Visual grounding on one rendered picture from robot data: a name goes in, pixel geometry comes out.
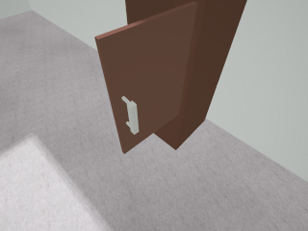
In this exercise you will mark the handle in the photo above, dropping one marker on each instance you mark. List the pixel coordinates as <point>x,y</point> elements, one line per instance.
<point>132,114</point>

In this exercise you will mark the cupboard door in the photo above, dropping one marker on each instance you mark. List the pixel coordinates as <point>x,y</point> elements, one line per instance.
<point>146,61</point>

